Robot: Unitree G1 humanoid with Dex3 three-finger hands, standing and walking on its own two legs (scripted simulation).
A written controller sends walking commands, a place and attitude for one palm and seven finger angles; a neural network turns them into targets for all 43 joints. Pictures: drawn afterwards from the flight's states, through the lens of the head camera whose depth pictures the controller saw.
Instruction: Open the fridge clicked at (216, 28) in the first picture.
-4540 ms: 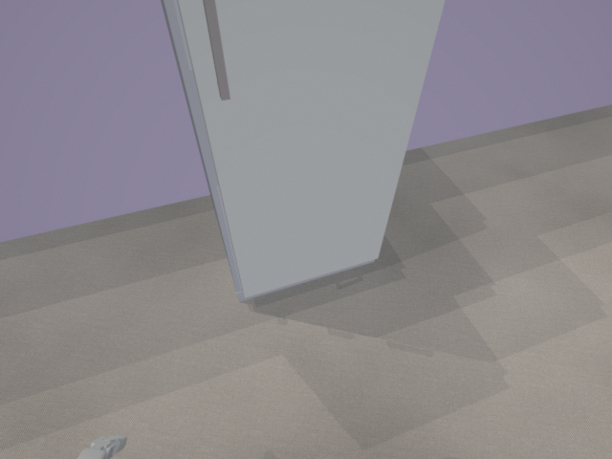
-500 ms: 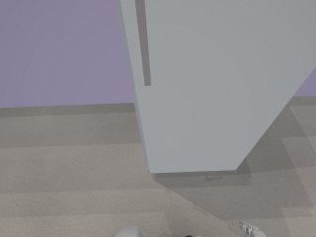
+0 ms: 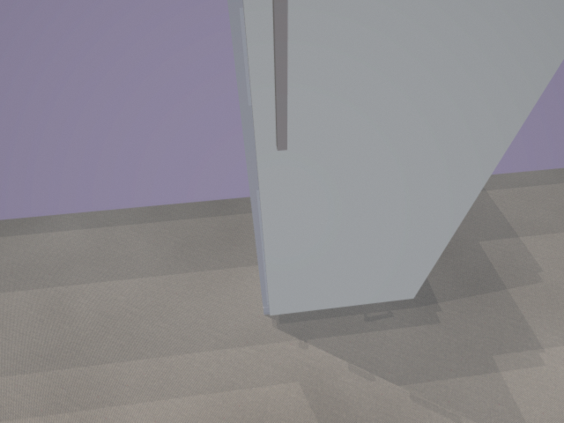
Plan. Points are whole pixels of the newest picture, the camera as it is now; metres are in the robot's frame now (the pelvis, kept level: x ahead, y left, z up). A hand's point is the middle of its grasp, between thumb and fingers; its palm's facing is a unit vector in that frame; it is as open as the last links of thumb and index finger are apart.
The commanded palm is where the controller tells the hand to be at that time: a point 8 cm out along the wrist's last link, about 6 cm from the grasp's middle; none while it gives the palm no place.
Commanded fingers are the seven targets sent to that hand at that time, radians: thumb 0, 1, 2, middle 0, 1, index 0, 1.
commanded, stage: come to a stop and stand still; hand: left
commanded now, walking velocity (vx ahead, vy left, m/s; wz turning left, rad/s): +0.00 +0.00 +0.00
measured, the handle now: (279, 63) +0.54 +0.03 +0.24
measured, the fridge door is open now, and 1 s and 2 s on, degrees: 0 0 0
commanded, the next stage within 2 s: look again from close up in 0.50 s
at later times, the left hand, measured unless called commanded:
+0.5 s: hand out of the picture -0.06 +0.14 -0.17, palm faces +0.04 -0.99 -0.15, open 7.4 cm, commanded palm none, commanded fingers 0.00 0.90 0.90 -0.20 -0.30 -0.20 -0.30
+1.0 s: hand out of the picture +0.00 +0.18 -0.18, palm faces +0.01 -0.98 -0.21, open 7.4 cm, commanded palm none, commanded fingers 0.00 0.90 0.90 -0.20 -0.30 -0.20 -0.30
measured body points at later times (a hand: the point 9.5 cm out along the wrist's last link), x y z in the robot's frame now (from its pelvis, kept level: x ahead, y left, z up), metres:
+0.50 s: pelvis -0.03 -0.01 +0.00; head -0.02 -0.01 +0.45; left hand -0.06 +0.20 -0.16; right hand -0.06 -0.22 -0.16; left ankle -0.02 +0.09 -0.74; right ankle -0.03 -0.12 -0.74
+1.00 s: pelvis -0.01 +0.01 +0.00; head -0.01 +0.00 +0.45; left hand +0.00 +0.23 -0.16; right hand +0.00 -0.22 -0.16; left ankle -0.02 +0.09 -0.74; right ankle -0.03 -0.12 -0.74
